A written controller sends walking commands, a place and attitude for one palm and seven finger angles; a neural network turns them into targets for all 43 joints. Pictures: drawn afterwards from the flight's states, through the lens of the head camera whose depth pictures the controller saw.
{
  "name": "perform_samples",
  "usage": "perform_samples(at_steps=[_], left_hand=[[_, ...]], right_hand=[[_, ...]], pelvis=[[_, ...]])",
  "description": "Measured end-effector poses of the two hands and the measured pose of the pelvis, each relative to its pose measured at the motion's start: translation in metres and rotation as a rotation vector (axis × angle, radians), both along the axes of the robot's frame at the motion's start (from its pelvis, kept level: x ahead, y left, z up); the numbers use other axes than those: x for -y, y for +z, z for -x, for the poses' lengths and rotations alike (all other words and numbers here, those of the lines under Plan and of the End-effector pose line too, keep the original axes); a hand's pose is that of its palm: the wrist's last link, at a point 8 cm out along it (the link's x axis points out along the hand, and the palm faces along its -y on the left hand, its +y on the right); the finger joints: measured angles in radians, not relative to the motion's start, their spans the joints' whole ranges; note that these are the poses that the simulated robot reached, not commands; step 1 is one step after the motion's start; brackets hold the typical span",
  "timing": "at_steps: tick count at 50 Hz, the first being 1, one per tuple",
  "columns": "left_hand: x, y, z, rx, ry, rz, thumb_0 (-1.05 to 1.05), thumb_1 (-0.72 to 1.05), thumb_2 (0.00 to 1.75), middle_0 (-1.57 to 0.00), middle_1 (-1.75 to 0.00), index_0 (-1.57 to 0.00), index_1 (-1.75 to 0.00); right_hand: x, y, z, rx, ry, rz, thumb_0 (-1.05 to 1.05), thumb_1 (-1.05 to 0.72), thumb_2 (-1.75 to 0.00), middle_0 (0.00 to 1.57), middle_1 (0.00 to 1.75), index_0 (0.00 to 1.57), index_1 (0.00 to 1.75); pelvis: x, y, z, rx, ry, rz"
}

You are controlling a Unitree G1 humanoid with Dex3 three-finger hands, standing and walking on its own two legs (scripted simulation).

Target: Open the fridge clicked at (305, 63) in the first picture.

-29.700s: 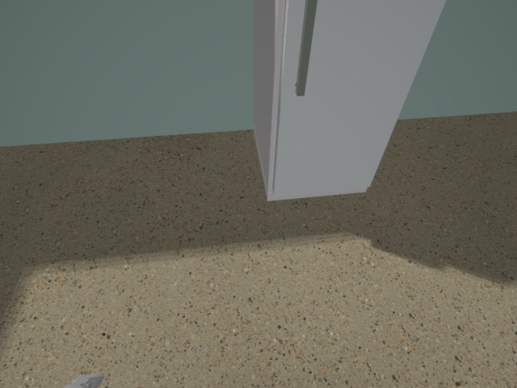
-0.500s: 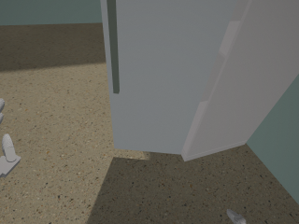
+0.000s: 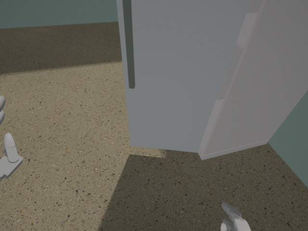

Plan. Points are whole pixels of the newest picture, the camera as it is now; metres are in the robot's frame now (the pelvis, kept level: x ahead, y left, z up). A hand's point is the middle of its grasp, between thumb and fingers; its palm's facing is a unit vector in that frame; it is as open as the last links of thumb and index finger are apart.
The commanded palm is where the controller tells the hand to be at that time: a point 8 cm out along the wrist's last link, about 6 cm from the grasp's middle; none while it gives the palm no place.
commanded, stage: let the arm hang, fingers relaxed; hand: left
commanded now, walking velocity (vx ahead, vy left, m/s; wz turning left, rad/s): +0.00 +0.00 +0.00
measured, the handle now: (130, 40) +0.81 +0.14 +0.14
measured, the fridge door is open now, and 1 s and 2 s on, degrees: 68 68 68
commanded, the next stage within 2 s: look to check the result in 1.18 s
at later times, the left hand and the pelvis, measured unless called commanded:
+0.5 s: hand out of the picture +0.00 +0.21 -0.17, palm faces +0.04 -0.98 -0.19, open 7.0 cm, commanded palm none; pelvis +0.00 +0.02 +0.01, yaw +3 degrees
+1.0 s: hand out of the picture +0.08 +0.28 -0.15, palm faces -0.01 -0.96 -0.29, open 7.4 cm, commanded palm none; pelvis +0.01 +0.05 +0.02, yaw +1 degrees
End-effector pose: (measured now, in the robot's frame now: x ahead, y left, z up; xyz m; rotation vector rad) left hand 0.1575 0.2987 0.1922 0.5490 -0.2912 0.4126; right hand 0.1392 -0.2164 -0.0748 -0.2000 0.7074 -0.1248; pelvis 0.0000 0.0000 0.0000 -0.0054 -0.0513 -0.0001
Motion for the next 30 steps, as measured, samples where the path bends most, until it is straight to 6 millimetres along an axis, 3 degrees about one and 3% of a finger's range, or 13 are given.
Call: perform_samples(at_steps=[4, 6, 9, 11, 14, 17, 20, 24, 30], left_hand=[[0.002, 0.001, 0.004, -0.001, 0.013, 0.027, 0.01, 0.88, 0.89, -0.21, -0.30, -0.21, -0.31], [-0.005, -0.024, -0.007, -0.092, 0.018, 0.048, 0.01, 0.89, 0.89, -0.21, -0.30, -0.21, -0.31], [-0.016, -0.115, -0.024, -0.424, 0.052, 0.200, 0.00, 0.89, 0.90, -0.20, -0.30, -0.20, -0.30], [-0.009, -0.186, -0.016, -0.695, 0.077, 0.311, 0.00, 0.90, 0.90, -0.20, -0.30, -0.20, -0.30], [0.021, -0.269, 0.025, -1.068, 0.075, 0.448, 0.01, 0.90, 0.90, -0.20, -0.30, -0.19, -0.30], [0.059, -0.319, 0.080, -1.345, 0.053, 0.569, 0.01, 0.91, 0.89, -0.20, -0.30, -0.19, -0.30], [0.057, -0.334, 0.118, -1.433, 0.148, 0.647, -0.02, 0.99, 0.89, -0.21, -0.30, -0.21, -0.30], [0.043, -0.335, 0.157, -1.555, 0.208, 0.657, -0.02, 1.00, 0.89, -0.21, -0.30, -0.21, -0.30], [0.018, -0.324, 0.185, -1.652, 0.290, 0.629, 0.00, 0.95, 0.89, -0.21, -0.30, -0.20, -0.30]], right_hand=[[-0.001, 0.000, -0.002, -0.042, 0.028, 0.001, 0.01, -0.90, -0.90, 0.20, 0.30, 0.20, 0.30], [0.002, -0.008, -0.004, -0.069, 0.061, -0.009, 0.01, -0.90, -0.90, 0.20, 0.30, 0.20, 0.30], [0.012, -0.034, -0.005, -0.140, 0.072, 0.006, 0.01, -0.90, -0.90, 0.20, 0.30, 0.20, 0.30], [0.016, -0.045, 0.000, -0.196, 0.056, 0.020, 0.01, -0.90, -0.90, 0.20, 0.30, 0.20, 0.30], [0.020, -0.047, 0.015, -0.261, 0.027, 0.031, 0.01, -0.91, -0.90, 0.20, 0.30, 0.20, 0.30], [0.021, -0.042, 0.039, -0.352, -0.007, 0.046, 0.01, -0.91, -0.90, 0.20, 0.30, 0.20, 0.30], [0.019, -0.041, 0.069, -0.479, -0.024, 0.064, 0.01, -0.91, -0.90, 0.20, 0.30, 0.20, 0.30], [0.012, -0.042, 0.106, -0.629, -0.046, 0.062, 0.01, -0.91, -0.90, 0.20, 0.30, 0.20, 0.30], [0.001, -0.046, 0.132, -0.722, -0.079, 0.036, 0.01, -0.91, -0.90, 0.20, 0.30, 0.20, 0.30]], pelvis=[[-0.001, 0.006, -0.005, -0.016, -0.015, -0.016], [-0.004, 0.005, -0.006, -0.032, 0.017, -0.015], [-0.014, -0.009, -0.004, -0.049, 0.048, 0.008], [-0.016, -0.013, 0.000, -0.045, 0.051, 0.000], [-0.017, -0.011, 0.004, -0.030, 0.042, -0.008], [-0.016, -0.005, 0.005, -0.026, 0.040, -0.007], [-0.014, 0.002, 0.005, -0.038, 0.046, 0.006], [-0.017, 0.008, 0.002, -0.050, 0.045, 0.019], [-0.028, 0.013, -0.004, -0.044, 0.037, 0.018]])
